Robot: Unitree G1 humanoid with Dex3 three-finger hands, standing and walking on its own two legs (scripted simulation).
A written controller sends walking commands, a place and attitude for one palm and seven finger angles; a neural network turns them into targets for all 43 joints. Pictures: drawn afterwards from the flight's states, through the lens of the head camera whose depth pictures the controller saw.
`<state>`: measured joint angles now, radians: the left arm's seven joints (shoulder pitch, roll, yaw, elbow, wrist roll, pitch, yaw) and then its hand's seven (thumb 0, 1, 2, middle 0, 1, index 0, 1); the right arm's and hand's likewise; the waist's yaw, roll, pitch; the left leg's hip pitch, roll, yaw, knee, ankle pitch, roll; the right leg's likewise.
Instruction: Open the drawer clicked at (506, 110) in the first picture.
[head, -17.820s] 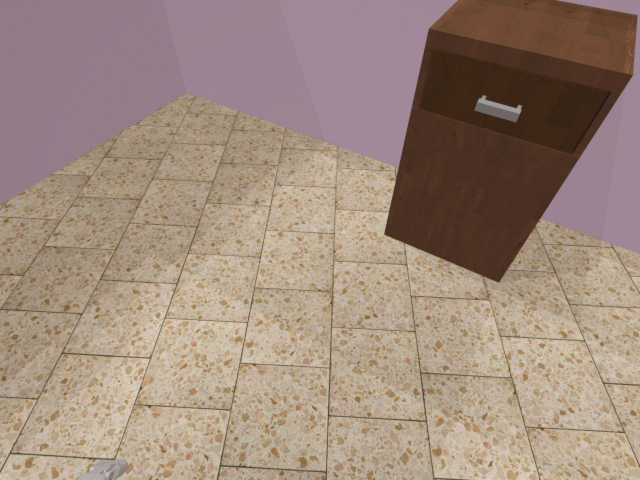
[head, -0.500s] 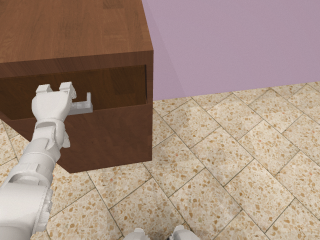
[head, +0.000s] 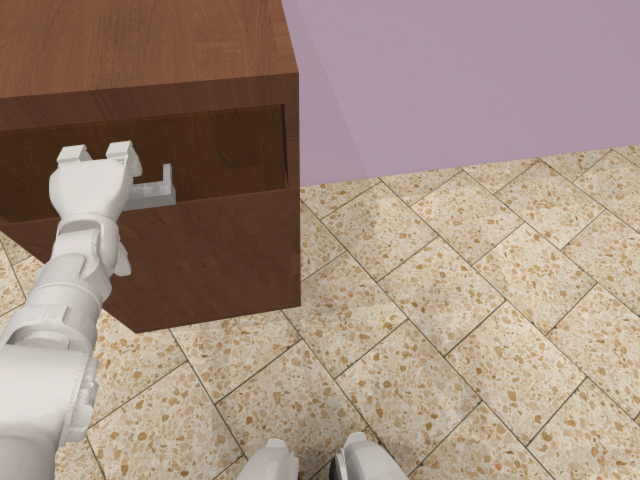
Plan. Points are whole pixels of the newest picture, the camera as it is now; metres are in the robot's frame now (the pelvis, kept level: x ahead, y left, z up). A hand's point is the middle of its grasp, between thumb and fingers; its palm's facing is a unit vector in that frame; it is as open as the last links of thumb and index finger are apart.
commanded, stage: lift the fingers back up to retry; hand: left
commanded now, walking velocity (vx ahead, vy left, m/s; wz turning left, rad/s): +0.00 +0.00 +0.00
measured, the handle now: (132, 185) +0.51 +0.26 +0.00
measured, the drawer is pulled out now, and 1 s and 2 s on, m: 0.00 0.00 0.00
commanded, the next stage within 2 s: re-aim the fingers above the handle in 0.86 s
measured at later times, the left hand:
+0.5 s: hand (112, 201) +0.46 +0.27 +0.03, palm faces -0.03 -0.04 -1.00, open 13.8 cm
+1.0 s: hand (97, 192) +0.46 +0.27 +0.06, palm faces -0.04 -0.04 -1.00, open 13.8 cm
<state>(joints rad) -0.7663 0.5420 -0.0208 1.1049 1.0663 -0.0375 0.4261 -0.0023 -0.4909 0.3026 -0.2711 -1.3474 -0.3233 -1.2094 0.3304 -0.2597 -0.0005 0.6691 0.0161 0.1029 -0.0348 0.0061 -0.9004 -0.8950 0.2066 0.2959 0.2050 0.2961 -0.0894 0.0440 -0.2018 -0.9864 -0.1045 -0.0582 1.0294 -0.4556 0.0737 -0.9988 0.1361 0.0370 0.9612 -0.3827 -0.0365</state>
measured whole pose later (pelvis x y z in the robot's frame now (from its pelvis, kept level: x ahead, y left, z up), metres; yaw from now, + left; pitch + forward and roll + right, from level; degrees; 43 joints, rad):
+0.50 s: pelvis +0.03 +0.00 +0.03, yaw +0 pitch +21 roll -2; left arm -0.64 0.51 0.02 0.99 1.07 -0.07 0.40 0.00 -0.49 0.30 -0.32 -1.21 -0.33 -1.21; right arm 0.33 -0.26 -0.03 0.68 0.01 0.12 -0.03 0.01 -0.90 -0.90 0.21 0.30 0.20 0.30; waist -0.08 0.05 -0.18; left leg -0.81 -0.10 -0.07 0.88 -0.44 0.07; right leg -0.82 0.13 0.05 0.81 -0.36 -0.04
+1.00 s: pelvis +0.04 +0.00 +0.04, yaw +1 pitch +17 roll -2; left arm -0.58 0.47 -0.03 0.88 1.06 -0.08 0.33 0.00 -0.49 0.30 -0.33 -1.20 -0.32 -1.21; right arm 0.27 -0.25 -0.04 0.64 0.02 0.14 -0.04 0.01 -0.90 -0.90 0.21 0.30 0.20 0.30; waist -0.03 0.05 -0.16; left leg -0.64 -0.11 -0.08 0.76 -0.41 0.08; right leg -0.66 0.12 0.05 0.71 -0.35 -0.04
